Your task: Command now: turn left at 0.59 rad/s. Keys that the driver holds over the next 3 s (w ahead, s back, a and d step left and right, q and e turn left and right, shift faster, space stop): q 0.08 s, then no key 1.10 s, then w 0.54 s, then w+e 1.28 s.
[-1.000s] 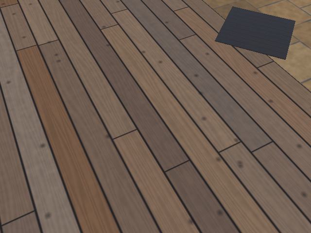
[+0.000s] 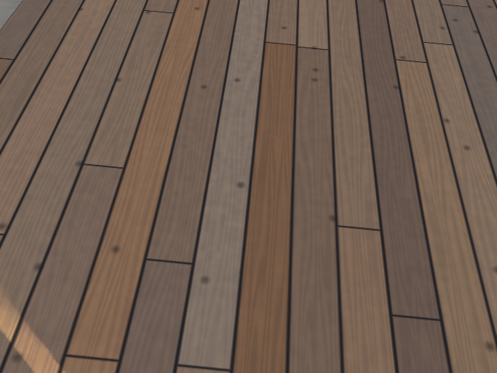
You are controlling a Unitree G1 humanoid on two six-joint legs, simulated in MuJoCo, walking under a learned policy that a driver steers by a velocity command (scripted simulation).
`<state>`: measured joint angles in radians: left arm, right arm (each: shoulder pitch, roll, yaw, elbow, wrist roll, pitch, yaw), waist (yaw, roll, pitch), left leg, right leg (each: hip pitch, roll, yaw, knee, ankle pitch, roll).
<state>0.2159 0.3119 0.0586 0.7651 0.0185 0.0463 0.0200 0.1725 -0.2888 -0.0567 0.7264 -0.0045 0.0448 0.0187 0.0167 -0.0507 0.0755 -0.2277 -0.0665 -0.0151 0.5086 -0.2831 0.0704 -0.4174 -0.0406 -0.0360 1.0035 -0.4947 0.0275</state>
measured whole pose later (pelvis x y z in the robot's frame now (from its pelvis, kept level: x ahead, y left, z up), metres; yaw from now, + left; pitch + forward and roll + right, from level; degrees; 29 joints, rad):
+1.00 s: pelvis +0.01 -0.02 +0.01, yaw +8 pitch -2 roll +0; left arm 0.22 0.25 0.00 0.99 0.01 0.01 0.02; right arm 0.22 -0.25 0.01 1.07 -0.01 0.01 -0.03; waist 0.00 0.00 0.04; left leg -0.10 -0.04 -0.09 0.37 -0.23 0.01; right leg -0.15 0.02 0.01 0.39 -0.20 -0.03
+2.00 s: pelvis +0.31 +0.01 +0.00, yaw +3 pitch -1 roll -1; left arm 0.23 0.24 0.05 0.99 0.01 -0.05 -0.02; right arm 0.27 -0.21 -0.02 0.99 -0.04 -0.09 0.00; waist -0.01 0.02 0.07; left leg -0.38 0.03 -0.01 1.20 -0.30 0.06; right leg -0.28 0.13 -0.06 0.46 -0.18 -0.14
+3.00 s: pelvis +0.83 -0.06 -0.02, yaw -32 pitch +1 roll +1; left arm 0.08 0.26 0.05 0.72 0.03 -0.02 -0.03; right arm 0.36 -0.25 -0.05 0.86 -0.02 -0.04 0.00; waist -0.05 0.01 0.07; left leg -0.24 0.09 0.10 1.13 -0.44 -0.02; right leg -0.43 0.08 -0.08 0.62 -0.21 -0.14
